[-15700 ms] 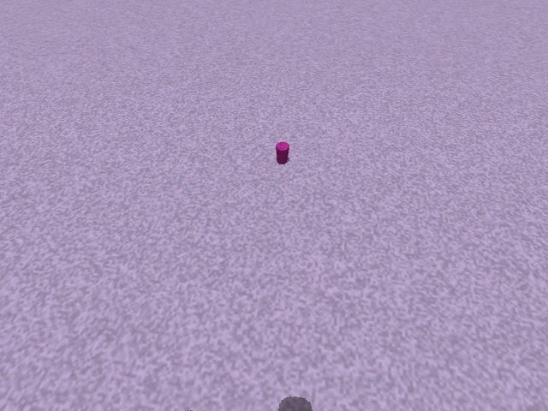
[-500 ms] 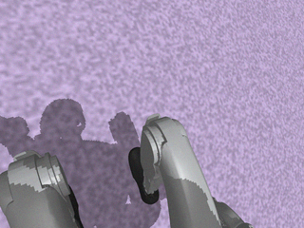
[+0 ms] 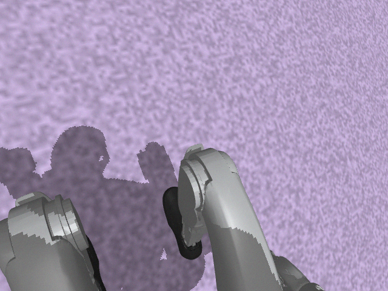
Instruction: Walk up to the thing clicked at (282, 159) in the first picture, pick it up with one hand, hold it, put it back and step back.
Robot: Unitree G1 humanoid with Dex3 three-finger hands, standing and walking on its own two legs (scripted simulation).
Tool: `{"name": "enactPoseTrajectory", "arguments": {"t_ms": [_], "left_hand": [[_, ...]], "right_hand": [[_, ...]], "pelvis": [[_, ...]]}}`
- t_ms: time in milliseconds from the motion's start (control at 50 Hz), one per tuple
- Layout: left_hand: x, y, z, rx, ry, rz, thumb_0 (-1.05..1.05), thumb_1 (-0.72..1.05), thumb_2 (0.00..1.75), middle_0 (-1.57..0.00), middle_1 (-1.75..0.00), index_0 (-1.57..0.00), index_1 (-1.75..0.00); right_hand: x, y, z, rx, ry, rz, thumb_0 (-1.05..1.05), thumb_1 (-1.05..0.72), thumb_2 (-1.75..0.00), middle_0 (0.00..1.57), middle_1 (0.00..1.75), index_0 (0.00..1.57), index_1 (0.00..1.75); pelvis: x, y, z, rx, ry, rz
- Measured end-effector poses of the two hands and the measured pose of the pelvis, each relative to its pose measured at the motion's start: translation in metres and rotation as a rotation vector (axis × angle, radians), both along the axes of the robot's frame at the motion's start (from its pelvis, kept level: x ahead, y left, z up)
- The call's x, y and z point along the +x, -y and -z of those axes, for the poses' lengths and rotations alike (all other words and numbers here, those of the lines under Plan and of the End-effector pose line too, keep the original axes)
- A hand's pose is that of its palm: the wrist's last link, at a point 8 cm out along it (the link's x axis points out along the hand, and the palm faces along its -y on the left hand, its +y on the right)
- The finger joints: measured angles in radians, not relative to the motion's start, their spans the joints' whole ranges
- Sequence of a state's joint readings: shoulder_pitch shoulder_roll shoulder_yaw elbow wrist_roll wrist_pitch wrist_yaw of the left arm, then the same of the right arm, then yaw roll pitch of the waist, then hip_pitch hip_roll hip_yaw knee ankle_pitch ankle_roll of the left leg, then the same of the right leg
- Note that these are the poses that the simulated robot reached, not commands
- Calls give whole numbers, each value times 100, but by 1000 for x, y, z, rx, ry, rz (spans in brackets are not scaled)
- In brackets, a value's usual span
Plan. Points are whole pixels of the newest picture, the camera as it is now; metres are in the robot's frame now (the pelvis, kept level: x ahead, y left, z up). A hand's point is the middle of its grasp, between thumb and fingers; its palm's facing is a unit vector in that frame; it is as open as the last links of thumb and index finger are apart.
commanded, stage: settle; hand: left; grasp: from above
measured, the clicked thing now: out of the picture +0.47 +0.32 -0.25
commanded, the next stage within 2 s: lift in 0.82 s
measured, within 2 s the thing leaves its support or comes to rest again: leaves its support in 0.28 s
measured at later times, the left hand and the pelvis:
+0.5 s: hand out of the picture +0.46 +0.34 -0.15, palm faces -0.42 -0.08 -0.91, open 9.7 cm; pelvis +0.01 +0.00 +0.02, yaw +3 degrees
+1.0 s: hand out of the picture +0.46 +0.33 -0.09, palm faces -0.44 -0.07 -0.90, open 9.7 cm; pelvis -0.01 +0.00 +0.05, yaw +5 degrees
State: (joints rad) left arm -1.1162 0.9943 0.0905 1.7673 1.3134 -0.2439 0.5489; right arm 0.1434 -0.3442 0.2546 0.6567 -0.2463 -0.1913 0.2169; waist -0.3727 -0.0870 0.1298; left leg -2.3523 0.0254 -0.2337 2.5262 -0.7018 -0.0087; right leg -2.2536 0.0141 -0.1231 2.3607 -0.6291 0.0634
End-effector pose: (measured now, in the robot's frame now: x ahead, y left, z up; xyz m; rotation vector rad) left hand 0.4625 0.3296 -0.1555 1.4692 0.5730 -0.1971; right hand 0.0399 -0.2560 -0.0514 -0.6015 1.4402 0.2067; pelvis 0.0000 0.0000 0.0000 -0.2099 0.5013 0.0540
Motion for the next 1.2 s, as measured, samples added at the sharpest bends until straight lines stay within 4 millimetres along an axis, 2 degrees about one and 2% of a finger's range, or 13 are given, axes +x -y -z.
{"name": "enactPoseTrajectory", "arguments": {"t_ms": [180, 280, 400, 520, 620, 720, 860, 1020, 1200], "left_hand": [[5, -3, -3, 9, 22, 9, 0, -7, 82, -60, -100, -51, -96], [8, -5, -12, 13, 71, 12, 1, -3, 77, -61, -98, -54, -93], [4, -8, -39, 33, 100, 0, 3, 3, 72, -66, -95, -54, -86], [-1, -10, -69, 54, 36, -17, 5, 6, 66, -74, -93, -55, -83], [-2, -7, -89, 40, -5, -7, 6, 5, 64, -78, -91, -57, -82], [-2, -2, -101, 14, -11, 17, 6, 4, 64, -80, -89, -58, -81], [-2, -1, -110, 18, 8, 49, 6, 4, 63, -81, -88, -59, -80], [-2, -5, -127, 32, 34, 40, 6, 4, 63, -81, -87, -59, -79], [-16, -12, -161, 22, -4, 3, 5, 5, 63, -81, -87, -59, -79]], "right_hand": [[-2, 1, -4, -14, -17, 20, 0, -92, -90, 20, 30, 20, 30], [3, 3, -5, -17, -16, 44, 0, -92, -90, 20, 30, 20, 30], [20, 7, -1, 3, 8, 96, 0, -92, -90, 20, 30, 20, 30], [42, 9, 3, 30, 61, 118, 0, -92, -90, 20, 30, 20, 30], [50, 11, 2, 37, 86, 122, 0, -93, -91, 20, 30, 20, 30], [46, 16, -4, 10, 87, 134, 0, -93, -91, 20, 30, 20, 30], [28, 24, -12, -44, 63, 168, 0, -93, -91, 20, 30, 20, 30], [12, 19, -19, -55, 39, 225, 0, -93, -91, 20, 30, 20, 30], [17, 7, -31, -23, 63, 276, 0, -93, -91, 20, 30, 20, 30]], "pelvis": [[2, -1, -2, -5, -22, -1], [6, -2, -4, -7, -45, -7], [9, -1, -12, 7, -86, -23], [7, 0, -25, 27, -101, -37], [3, 2, -35, 41, -97, -47], [0, 5, -40, 48, -89, -50], [-5, 6, -42, 50, -84, -54], [-5, 3, -50, 51, -102, -56], [-5, -1, -72, 58, -118, -65]]}}
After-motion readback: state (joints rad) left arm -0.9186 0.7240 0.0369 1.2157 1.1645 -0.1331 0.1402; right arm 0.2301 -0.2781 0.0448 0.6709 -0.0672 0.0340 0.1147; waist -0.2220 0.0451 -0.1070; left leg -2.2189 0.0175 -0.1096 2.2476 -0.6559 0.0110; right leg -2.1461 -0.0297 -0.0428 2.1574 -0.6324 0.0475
